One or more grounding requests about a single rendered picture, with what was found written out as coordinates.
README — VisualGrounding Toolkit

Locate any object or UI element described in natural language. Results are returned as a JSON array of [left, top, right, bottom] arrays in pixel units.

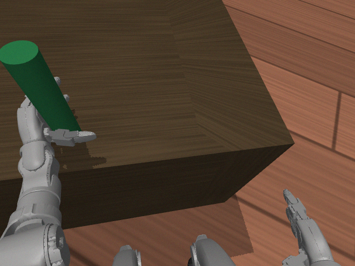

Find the left robot arm
[[0, 141, 70, 266]]

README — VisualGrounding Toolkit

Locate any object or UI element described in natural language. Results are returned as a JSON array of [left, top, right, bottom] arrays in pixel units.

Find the right robot hand
[[282, 189, 334, 266]]

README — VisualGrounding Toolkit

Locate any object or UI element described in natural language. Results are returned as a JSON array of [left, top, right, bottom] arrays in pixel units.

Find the left robot hand
[[17, 77, 97, 146]]

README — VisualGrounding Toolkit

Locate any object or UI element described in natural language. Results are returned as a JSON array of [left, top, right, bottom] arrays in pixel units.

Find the can
[[0, 40, 81, 131]]

